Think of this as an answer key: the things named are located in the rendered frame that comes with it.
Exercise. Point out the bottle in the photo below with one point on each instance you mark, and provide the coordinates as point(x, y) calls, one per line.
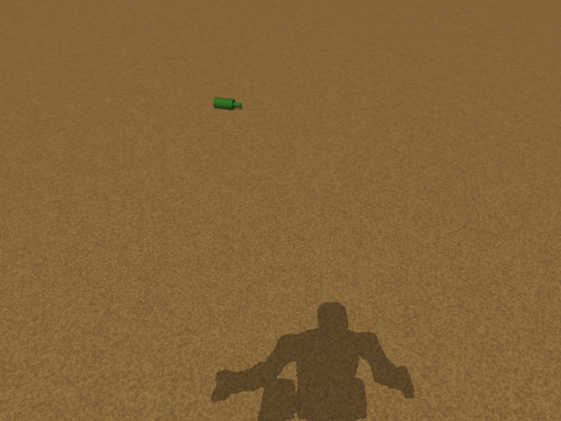
point(225, 103)

